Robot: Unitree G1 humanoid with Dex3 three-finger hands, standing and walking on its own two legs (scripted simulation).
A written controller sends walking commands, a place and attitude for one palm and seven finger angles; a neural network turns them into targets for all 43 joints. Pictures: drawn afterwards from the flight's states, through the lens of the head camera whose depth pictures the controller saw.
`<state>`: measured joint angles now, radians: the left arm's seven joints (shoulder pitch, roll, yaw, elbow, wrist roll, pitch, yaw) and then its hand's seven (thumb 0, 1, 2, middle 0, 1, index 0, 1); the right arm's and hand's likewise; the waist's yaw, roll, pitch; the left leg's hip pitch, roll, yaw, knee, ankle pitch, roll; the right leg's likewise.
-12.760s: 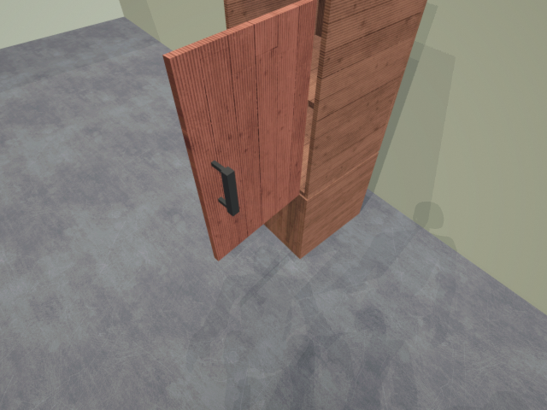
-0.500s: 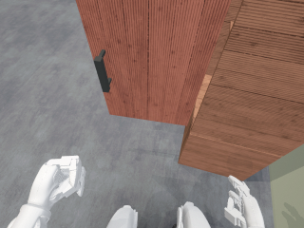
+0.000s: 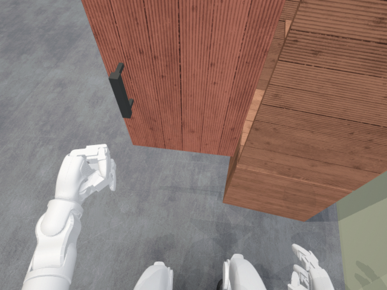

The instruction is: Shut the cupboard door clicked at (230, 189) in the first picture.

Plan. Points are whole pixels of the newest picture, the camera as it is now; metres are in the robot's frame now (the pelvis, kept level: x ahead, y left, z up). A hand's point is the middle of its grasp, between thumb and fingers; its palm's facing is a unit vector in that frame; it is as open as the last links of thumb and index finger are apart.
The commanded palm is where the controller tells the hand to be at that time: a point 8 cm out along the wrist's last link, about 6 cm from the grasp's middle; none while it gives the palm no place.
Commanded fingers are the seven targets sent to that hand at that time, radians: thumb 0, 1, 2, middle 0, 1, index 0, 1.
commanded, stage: bring the fist close to the handle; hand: left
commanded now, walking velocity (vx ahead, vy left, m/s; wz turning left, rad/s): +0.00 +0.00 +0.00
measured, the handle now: (123, 91) +0.55 +0.19 +0.04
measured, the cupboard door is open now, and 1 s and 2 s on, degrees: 96 96 80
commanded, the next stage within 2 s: push the door shut along its arc in 0.90 s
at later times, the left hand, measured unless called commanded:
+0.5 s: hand (132, 129) +0.44 +0.15 +0.05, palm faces -0.12 -0.99 -0.04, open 3.1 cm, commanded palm +0.43 +0.21 +0.05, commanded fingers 0.00 0.90 0.90 -1.30 -1.50 -1.30 -1.50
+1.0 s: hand (127, 124) +0.45 +0.16 +0.05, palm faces -0.11 -0.99 -0.03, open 3.1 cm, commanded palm +0.43 +0.21 +0.05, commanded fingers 0.00 0.90 0.90 -1.30 -1.50 -1.30 -1.50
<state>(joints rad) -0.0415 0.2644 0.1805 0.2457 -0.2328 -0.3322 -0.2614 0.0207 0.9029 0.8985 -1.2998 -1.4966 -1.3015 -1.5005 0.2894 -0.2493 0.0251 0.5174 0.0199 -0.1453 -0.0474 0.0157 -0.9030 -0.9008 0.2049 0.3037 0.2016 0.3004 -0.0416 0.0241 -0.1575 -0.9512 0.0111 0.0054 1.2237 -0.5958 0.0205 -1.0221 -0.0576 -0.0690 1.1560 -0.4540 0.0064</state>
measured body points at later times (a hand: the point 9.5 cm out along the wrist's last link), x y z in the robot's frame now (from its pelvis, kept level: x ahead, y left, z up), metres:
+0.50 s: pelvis +0.00 -0.01 +0.00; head +0.12 -0.01 +0.43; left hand +0.44 +0.20 +0.05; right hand +0.08 -0.28 -0.12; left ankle +0.00 +0.10 -0.64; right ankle +0.05 -0.13 -0.64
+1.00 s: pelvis -0.01 -0.01 +0.00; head +0.12 +0.00 +0.43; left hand +0.45 +0.22 +0.05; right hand +0.05 -0.28 -0.12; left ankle +0.00 +0.10 -0.64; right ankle +0.05 -0.13 -0.64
